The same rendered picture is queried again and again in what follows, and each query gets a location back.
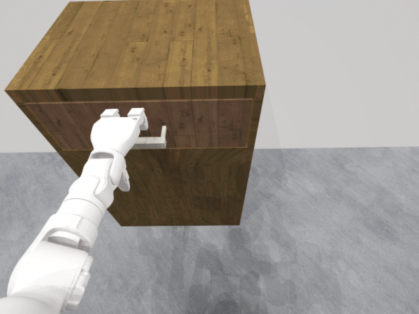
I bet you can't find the cabinet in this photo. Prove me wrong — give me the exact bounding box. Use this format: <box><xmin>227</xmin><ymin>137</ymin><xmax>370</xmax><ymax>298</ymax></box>
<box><xmin>5</xmin><ymin>0</ymin><xmax>266</xmax><ymax>226</ymax></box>

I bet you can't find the handle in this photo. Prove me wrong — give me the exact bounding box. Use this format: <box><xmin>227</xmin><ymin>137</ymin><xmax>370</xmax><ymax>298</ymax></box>
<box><xmin>131</xmin><ymin>126</ymin><xmax>167</xmax><ymax>149</ymax></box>

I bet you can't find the drawer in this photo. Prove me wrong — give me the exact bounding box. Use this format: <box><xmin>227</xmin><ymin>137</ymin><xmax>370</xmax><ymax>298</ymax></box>
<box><xmin>27</xmin><ymin>98</ymin><xmax>253</xmax><ymax>149</ymax></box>

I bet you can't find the robot left hand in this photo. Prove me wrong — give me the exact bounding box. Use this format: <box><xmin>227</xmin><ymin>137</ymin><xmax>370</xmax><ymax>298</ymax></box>
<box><xmin>90</xmin><ymin>108</ymin><xmax>148</xmax><ymax>192</ymax></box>

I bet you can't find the left robot forearm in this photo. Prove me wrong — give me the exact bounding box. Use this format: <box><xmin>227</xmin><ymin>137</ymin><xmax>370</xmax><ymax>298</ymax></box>
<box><xmin>7</xmin><ymin>148</ymin><xmax>125</xmax><ymax>297</ymax></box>

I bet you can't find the robot left upper arm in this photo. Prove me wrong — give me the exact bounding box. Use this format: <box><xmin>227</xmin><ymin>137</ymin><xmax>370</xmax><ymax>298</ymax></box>
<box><xmin>0</xmin><ymin>241</ymin><xmax>93</xmax><ymax>314</ymax></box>

